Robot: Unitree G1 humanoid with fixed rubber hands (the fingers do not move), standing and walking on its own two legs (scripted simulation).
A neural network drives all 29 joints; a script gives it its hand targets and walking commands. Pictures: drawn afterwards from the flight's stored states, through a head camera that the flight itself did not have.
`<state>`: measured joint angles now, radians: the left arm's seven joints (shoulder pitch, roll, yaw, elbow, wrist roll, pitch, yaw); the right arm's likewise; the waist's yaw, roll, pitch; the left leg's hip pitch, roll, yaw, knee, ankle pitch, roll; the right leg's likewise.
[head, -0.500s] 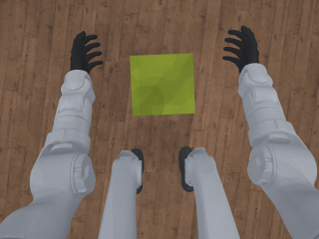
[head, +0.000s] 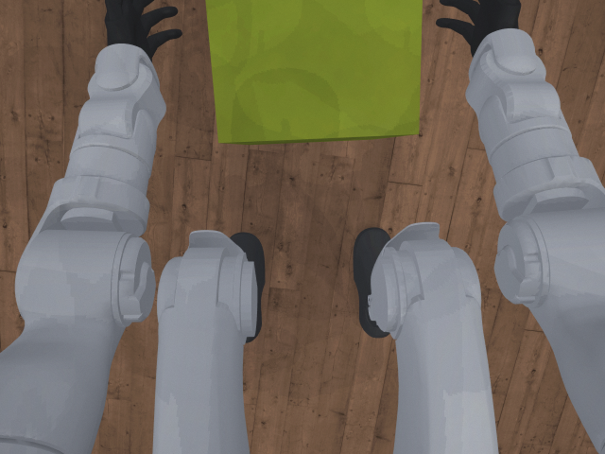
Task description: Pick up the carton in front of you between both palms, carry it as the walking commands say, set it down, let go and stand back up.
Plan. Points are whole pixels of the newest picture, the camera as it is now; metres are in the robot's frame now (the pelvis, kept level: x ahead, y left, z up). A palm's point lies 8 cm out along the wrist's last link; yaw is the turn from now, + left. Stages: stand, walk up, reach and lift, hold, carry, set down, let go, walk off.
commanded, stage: reach and lift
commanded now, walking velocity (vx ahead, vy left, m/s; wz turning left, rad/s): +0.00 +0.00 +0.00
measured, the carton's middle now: (311, 63) +0.52 -0.01 -0.27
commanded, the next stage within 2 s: none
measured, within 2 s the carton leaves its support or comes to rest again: leaves its support in 0.88 s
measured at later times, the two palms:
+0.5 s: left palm (159, 46) +0.52 +0.16 -0.20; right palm (468, 39) +0.52 -0.19 -0.20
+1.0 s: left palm (172, 32) +0.53 +0.14 -0.18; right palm (455, 27) +0.53 -0.16 -0.18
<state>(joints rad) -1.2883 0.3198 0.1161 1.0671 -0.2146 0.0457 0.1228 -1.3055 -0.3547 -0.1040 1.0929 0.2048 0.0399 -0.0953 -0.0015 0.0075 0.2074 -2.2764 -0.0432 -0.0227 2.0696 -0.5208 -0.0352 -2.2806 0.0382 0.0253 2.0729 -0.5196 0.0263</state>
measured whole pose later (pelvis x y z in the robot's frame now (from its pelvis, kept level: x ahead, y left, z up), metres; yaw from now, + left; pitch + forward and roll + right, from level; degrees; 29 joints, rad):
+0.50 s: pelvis +0.01 +0.00 -0.03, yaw +0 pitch +39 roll +0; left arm -1.32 0.30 0.06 1.12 -0.24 -0.01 0.14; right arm -1.32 -0.34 -0.04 1.13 0.25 -0.01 -0.12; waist -0.01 0.01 0.26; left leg -2.30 -0.04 -0.02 2.18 -0.56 -0.03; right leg -2.31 0.03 0.02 2.18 -0.56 0.02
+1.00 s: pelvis +0.01 +0.00 -0.03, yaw +0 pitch +37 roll +0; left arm -1.31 0.23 0.11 1.04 -0.20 0.10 0.20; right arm -1.31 -0.26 -0.08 1.04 0.20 0.11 -0.17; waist -0.01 0.02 0.24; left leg -2.29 -0.09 -0.04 2.21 -0.56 -0.06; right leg -2.29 0.07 0.03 2.21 -0.57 0.05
